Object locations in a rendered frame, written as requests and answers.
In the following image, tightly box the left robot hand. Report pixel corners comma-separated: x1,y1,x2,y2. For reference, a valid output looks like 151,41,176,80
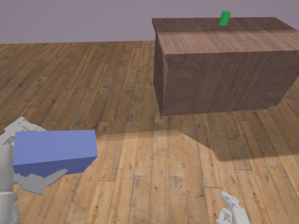
0,117,68,195

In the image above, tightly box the sponge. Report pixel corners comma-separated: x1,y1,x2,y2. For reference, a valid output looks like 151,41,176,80
13,130,98,178

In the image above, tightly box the table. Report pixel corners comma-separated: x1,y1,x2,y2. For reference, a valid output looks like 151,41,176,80
152,17,299,116

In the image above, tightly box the right robot hand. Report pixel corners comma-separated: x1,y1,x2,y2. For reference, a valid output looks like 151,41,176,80
216,191,251,224

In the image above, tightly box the robot left forearm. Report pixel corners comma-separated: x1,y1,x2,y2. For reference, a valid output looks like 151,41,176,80
0,191,20,224

